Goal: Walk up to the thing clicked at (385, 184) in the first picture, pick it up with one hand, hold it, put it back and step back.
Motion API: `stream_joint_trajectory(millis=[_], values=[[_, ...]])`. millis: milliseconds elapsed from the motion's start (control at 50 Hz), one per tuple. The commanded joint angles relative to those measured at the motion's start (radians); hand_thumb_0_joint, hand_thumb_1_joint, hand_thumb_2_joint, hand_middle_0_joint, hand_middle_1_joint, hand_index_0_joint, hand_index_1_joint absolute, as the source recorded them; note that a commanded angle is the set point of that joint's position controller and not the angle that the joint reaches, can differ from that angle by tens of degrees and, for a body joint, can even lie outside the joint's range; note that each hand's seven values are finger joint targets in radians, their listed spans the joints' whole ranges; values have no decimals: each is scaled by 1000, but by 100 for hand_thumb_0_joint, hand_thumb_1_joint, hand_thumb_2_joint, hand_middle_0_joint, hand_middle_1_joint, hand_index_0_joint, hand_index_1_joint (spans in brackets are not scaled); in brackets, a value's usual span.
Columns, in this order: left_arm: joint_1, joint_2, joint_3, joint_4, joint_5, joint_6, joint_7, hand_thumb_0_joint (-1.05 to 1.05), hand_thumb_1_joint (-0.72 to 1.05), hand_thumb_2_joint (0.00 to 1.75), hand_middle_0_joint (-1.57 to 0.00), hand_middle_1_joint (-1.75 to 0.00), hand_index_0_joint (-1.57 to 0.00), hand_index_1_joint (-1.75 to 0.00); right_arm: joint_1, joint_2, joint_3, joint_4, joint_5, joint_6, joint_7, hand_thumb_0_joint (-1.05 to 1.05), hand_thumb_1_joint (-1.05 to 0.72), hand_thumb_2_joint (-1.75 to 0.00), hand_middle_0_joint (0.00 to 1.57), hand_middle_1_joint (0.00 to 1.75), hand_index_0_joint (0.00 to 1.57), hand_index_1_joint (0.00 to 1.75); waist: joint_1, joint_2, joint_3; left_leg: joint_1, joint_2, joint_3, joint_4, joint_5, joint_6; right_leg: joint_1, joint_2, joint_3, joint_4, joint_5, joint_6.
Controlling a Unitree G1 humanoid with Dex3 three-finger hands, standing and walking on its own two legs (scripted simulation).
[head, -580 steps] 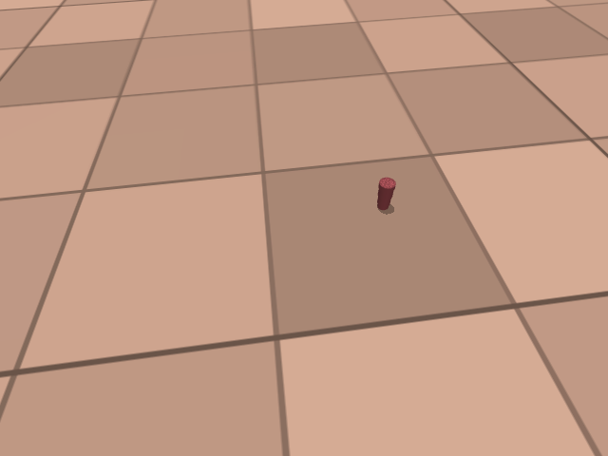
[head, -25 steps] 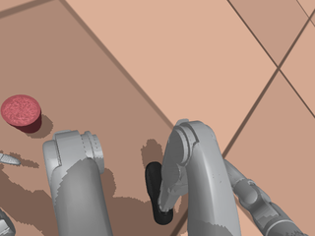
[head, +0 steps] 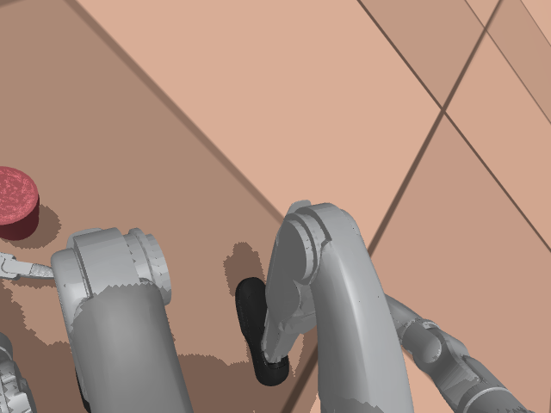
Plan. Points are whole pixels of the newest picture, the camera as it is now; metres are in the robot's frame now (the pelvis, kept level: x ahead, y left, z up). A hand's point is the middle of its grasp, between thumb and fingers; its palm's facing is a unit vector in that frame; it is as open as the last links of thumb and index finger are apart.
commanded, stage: rest palm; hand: left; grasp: from the side
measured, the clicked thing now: (9, 211) +0.39 +0.27 -0.20
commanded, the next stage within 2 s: close in 0.04 s
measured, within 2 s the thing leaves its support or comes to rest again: leaves its support in 1.26 s
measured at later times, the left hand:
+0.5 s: hand (11, 215) +0.38 +0.27 -0.17, palm faces +0.31 -0.95 -0.01, open 11.5 cm
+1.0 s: hand (11, 212) +0.39 +0.27 -0.17, palm faces +0.32 -0.95 +0.00, open 9.5 cm
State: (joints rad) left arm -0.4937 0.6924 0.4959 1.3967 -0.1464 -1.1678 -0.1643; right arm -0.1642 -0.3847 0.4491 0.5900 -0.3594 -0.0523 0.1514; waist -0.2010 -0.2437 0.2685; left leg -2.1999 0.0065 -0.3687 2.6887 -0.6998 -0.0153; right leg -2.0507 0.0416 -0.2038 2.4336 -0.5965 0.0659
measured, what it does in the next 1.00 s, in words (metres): stands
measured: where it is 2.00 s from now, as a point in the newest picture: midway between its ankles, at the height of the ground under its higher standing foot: (200, 381)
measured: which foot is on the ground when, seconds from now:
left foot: down 0.00-1.00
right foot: down 0.00-1.00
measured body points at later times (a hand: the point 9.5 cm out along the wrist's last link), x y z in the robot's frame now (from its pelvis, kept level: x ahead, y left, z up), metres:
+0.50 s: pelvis +0.00 +0.00 +0.00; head +0.21 +0.19 +0.35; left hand +0.36 +0.32 -0.17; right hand +0.20 -0.23 -0.03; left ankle +0.09 +0.12 -0.24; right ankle +0.15 -0.13 -0.24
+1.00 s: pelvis +0.00 +0.00 +0.00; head +0.21 +0.20 +0.34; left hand +0.36 +0.32 -0.17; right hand +0.19 -0.24 -0.02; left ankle +0.09 +0.12 -0.24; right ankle +0.15 -0.13 -0.24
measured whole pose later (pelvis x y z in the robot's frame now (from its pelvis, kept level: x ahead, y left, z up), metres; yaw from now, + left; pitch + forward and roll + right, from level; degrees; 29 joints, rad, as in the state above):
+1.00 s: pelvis +0.00 +0.00 +0.00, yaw -2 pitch +9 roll -18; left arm -0.50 0.73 0.44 1.37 -0.08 -1.20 0.04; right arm -0.19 -0.37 0.48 0.57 -0.38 -0.02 0.19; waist -0.21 -0.28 0.31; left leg -2.19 0.01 -0.41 2.70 -0.72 -0.02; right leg -2.04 0.06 -0.23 2.41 -0.59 0.07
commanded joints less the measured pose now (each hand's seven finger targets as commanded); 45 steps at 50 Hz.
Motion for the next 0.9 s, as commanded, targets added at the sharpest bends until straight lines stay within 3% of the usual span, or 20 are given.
stream_joint_trajectory(millis=[0,40,60,100,120,180,280,340,400,480,540,600,660,700,780,820,880], values=[[-136,138,-10,-126,9,-89,50,0,-45,9,-5,-5,-4,-5,-26,-343,-119,-36,-2,7,-9,0,-91,-90,20,30,20,30,-73,465,-500,328,40,111,-375,20,-19,203,35,-136,-162,75,-68],[-133,134,-7,-132,17,-98,72,0,-38,12,-10,-4,-8,-6,-21,-351,-118,-35,-10,9,-5,0,-90,-91,20,30,20,30,-84,491,-512,364,43,97,-385,51,-29,211,34,-146,-150,97,-68],[-125,137,-9,-135,20,-100,83,0,-38,13,-10,-4,-7,-6,-24,-347,-117,-33,-9,9,-5,0,-90,-91,20,30,20,30,-72,497,-514,366,44,98,-383,60,-28,206,37,-142,-146,107,-71],[-141,126,-24,-129,26,-105,101,0,-33,17,-12,-7,-10,-9,-16,-347,-112,-30,-14,12,-2,0,-90,-91,20,30,20,30,-99,495,-525,374,44,97,-371,92,-29,231,38,-147,-146,136,-68],[-143,135,-20,-134,30,-111,112,0,-30,17,-12,-6,-9,-8,-26,-347,-110,-33,-14,13,0,0,-90,-90,20,30,20,30,-93,485,-510,356,45,94,-374,73,-28,220,39,-150,-148,120,-69],[-169,149,-27,-134,40,-121,133,0,-11,31,-30,-24,-28,-26,-28,-344,-105,-32,-16,16,2,0,-89,-90,20,30,20,30,-106,476,-499,335,43,97,-365,45,-22,220,42,-152,-160,105,-66],[-167,147,-47,-118,64,-125,155,0,11,41,-37,-31,-35,-32,-26,-349,-105,-28,-23,22,7,0,-88,-90,20,30,20,30,-114,497,-497,365,47,85,-374,52,-29,214,41,-157,-154,114,-66],[-163,140,-57,-107,64,-123,165,0,21,47,-44,-38,-42,-39,-33,-348,-98,-26,-24,22,10,0,-88,-90,20,30,20,30,-115,481,-485,345,47,84,-367,39,-25,216,46,-158,-159,112,-65],[-151,155,-42,-102,57,-122,174,0,31,53,-51,-43,-48,-45,-37,-347,-95,-30,-23,24,11,0,-87,-90,20,30,20,30,-105,469,-499,348,46,85,-362,60,-24,232,48,-160,-161,124,-65],[-168,147,-64,-113,65,-122,177,0,45,63,-61,-53,-58,-55,-37,-350,-94,-22,-24,27,11,0,-87,-89,20,30,20,30,-119,485,-495,368,50,79,-364,83,-28,229,48,-161,-158,146,-64],[-191,167,-43,-108,61,-120,186,0,53,68,-67,-58,-64,-60,-36,-350,-91,-24,-23,30,10,0,-87,-90,20,30,20,30,-122,470,-484,341,50,82,-360,49,-22,231,49,-159,-168,120,-64],[-194,191,-15,-95,60,-124,196,0,49,78,-78,-72,-76,-73,-38,-351,-85,-28,-25,33,9,0,-88,-90,20,30,20,30,-123,461,-482,335,52,79,-357,39,-20,235,50,-164,-174,115,-61],[-185,195,-18,-104,68,-124,197,0,48,85,-85,-80,-83,-82,-30,-345,-84,-27,-29,38,8,0,-87,-90,20,30,20,30,-112,477,-501,353,54,81,-359,61,-21,246,52,-159,-169,128,-64],[-186,168,-41,-109,70,-121,196,0,48,89,-89,-85,-87,-86,-35,-344,-88,-34,-28,37,11,0,-88,-90,20,30,20,30,-120,480,-490,352,53,83,-363,50,-22,232,52,-161,-171,120,-65],[-179,161,-41,-116,67,-119,198,0,47,97,-99,-95,-96,-97,-32,-351,-93,-30,-26,37,14,0,-88,-90,20,30,20,30,-121,476,-486,346,53,78,-366,46,-23,235,50,-165,-171,119,-64],[-172,176,-40,-137,71,-119,198,0,45,99,-103,-100,-101,-101,-36,-352,-97,-36,-22,38,15,0,-88,-90,20,30,20,30,-107,493,-487,356,55,75,-374,52,-25,225,49,-163,-164,122,-66],[-147,118,-67,-142,63,-115,197,0,47,108,-110,-108,-108,-110,-39,-354,-103,-39,-21,39,22,0,-88,-90,20,30,20,30,-106,506,-491,383,54,68,-384,69,-34,226,45,-166,-153,134,-66]])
